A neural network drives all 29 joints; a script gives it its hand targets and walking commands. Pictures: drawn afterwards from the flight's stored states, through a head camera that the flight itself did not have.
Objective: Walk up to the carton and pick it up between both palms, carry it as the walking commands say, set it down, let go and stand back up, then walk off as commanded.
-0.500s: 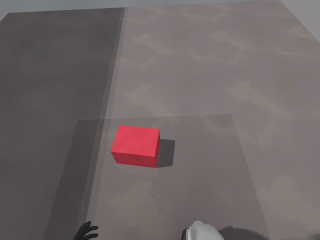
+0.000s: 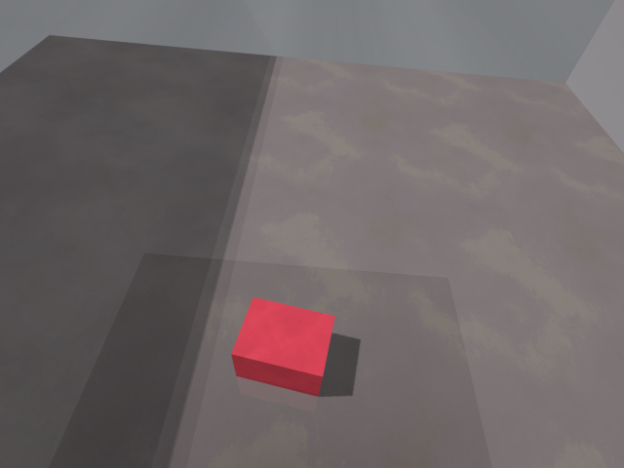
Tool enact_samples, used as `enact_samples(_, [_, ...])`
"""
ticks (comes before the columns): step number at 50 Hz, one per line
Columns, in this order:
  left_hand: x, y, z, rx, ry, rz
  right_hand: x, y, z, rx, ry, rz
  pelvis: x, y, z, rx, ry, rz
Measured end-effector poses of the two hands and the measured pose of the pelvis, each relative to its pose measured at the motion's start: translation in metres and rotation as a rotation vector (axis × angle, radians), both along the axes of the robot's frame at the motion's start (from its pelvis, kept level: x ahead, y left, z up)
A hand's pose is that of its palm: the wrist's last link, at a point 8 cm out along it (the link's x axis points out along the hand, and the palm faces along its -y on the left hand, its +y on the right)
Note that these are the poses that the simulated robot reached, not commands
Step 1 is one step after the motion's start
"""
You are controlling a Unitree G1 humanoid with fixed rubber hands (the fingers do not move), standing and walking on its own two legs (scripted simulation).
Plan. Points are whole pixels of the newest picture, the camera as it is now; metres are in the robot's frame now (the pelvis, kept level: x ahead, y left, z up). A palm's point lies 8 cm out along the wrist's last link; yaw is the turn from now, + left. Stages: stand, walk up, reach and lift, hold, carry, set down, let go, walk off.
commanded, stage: walk up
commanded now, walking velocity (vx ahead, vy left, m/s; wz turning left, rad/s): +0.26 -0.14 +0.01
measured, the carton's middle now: (285, 346) +0.57 +0.06 -0.68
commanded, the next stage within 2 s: none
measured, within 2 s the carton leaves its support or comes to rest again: neither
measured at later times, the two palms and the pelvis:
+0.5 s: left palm out of the picture +0.06 +0.20 -0.13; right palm out of the picture +0.05 -0.23 -0.14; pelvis +0.05 -0.02 +0.01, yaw +0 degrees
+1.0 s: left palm out of the picture -0.01 +0.29 -0.10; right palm out of the picture +0.07 -0.23 -0.13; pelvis +0.04 +0.02 +0.01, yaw -6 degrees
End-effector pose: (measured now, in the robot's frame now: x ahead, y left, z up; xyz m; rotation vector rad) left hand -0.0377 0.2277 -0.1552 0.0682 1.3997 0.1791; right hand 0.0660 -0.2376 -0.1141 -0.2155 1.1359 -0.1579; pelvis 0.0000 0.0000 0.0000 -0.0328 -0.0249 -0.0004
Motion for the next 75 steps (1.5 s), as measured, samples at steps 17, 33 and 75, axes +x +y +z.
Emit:
enact_samples(17, [0.108, -0.001, 0.015, 0.025, -0.07, -0.041, -0.048, 0.015, -0.004, 0.034, 0.242, -0.08, 0.043, -0.004, 0.013, 0.026, -0.003, 0.01])
enact_samples(33, [0.082, -0.045, 0.025, 0.03, -0.026, -0.041, -0.036, -0.009, -0.021, 0.09, 0.258, -0.087, 0.047, -0.03, 0.014, 0.037, 0.001, -0.002])
enact_samples(75, [0.322, 0.127, 0.034, -0.038, -0.312, -0.261, -0.065, 0.218, 0.008, 0.108, 0.372, -0.363, 0.14, 0.156, 0.017, 0.027, 0.027, -0.154])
